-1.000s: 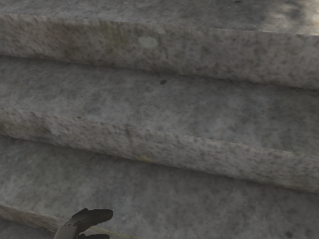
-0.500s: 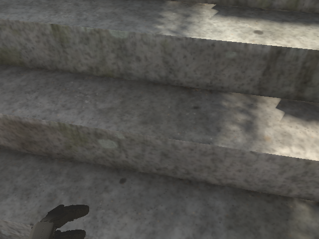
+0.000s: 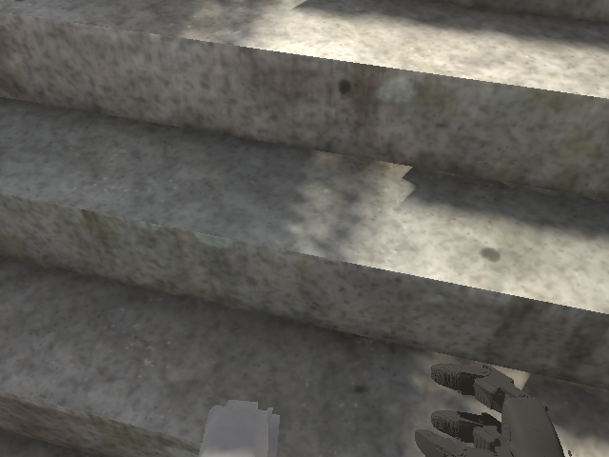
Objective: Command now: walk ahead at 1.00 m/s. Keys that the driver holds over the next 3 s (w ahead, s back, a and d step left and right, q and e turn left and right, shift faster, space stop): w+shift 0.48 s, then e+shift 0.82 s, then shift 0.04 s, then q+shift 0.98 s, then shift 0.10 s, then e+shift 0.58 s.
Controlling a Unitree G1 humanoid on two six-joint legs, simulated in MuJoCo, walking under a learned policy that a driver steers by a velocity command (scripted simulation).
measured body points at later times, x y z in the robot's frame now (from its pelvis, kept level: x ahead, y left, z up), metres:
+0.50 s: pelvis +0.31 +0.02 +0.21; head +0.33 +0.03 +0.66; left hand +0.64 +0.12 +0.25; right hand +0.21 -0.19 +0.07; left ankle +0.22 +0.10 -0.54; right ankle +0.45 -0.08 -0.27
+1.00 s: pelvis +0.56 +0.00 +0.42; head +0.62 -0.02 +0.87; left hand +0.57 +0.27 +0.29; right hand +0.84 -0.18 +0.41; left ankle +0.73 +0.07 -0.18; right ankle +0.47 -0.05 -0.31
